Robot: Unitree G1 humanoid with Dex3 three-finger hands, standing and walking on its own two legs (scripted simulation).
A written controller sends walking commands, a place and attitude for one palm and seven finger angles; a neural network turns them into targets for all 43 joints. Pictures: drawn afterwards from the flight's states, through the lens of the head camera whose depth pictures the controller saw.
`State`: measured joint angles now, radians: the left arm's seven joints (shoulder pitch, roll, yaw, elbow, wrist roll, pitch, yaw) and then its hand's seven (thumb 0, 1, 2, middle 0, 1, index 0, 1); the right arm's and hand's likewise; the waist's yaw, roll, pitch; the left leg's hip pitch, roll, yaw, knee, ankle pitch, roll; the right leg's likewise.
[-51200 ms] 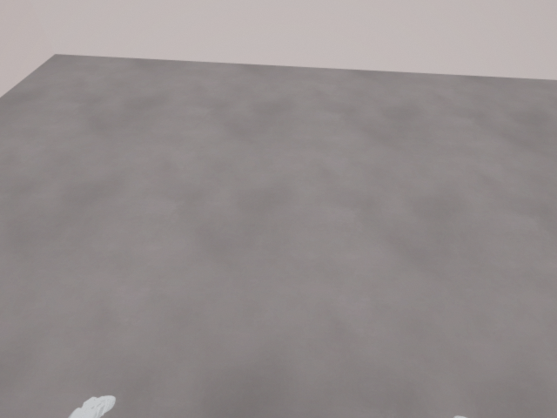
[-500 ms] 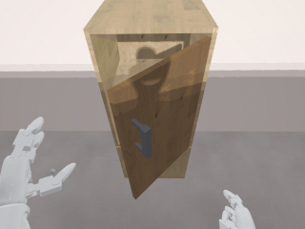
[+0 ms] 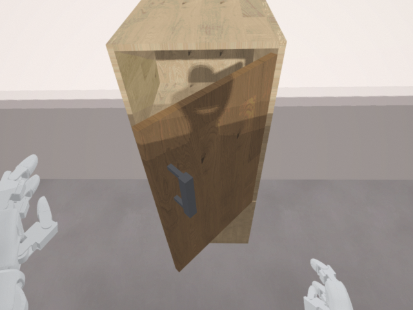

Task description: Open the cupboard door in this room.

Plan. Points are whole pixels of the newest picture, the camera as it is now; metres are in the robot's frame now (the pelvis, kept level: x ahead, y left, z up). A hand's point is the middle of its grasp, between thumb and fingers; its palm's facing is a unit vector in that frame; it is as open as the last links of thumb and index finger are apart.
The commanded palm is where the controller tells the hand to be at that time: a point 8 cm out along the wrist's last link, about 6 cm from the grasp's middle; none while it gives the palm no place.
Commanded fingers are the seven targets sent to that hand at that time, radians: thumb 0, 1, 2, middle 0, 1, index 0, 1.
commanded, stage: draw the hand back to the body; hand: left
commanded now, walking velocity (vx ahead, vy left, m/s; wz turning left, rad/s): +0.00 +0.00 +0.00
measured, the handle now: (181, 191) +0.33 +0.10 +0.06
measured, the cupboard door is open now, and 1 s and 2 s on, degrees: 46 46 46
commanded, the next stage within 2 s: step back with the hand held close in 0.08 s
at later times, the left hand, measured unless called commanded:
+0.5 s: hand (47, 231) +0.18 +0.26 +0.14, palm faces +0.31 -0.80 -0.51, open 7.4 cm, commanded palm +0.12 +0.31 +0.17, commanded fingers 0.00 0.90 0.90 -0.20 -0.30 -0.20 -0.30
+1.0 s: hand out of the picture +0.03 +0.30 +0.15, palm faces +0.47 -0.76 -0.44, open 7.4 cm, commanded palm -0.01 +0.34 +0.17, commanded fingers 0.00 0.90 0.90 -0.20 -0.30 -0.20 -0.30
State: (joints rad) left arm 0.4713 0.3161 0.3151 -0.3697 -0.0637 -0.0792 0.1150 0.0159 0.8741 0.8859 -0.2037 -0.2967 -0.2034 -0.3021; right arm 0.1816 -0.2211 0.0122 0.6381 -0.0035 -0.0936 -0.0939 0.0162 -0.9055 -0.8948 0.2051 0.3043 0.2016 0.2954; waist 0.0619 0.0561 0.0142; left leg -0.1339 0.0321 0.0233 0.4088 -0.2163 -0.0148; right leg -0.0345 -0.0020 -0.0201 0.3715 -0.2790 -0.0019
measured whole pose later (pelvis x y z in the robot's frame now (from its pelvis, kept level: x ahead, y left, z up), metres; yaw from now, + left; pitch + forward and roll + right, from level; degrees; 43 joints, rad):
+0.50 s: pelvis -0.03 +0.01 +0.00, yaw -1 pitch +0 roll -1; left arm 0.56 0.40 0.38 -0.46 -0.06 -0.13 0.10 0.02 0.89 0.89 -0.21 -0.30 -0.21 -0.30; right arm 0.14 -0.23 -0.02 0.55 0.02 0.03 -0.09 0.02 -0.91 -0.89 0.20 0.30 0.20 0.30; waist 0.00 0.05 0.06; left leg -0.27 0.04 0.04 0.45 -0.19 0.00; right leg -0.17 0.01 0.00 0.40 -0.23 0.01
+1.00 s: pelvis -0.14 +0.03 -0.02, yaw +2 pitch -1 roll -2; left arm 0.58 0.36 0.40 -0.55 -0.03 -0.20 0.15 0.02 0.89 0.89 -0.21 -0.30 -0.21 -0.30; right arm 0.20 -0.21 0.00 0.62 0.00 -0.06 -0.07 0.02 -0.90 -0.89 0.21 0.30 0.20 0.30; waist 0.03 0.02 0.04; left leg -0.45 -0.01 0.02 0.77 -0.35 0.00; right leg -0.34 0.01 0.02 0.57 -0.21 0.02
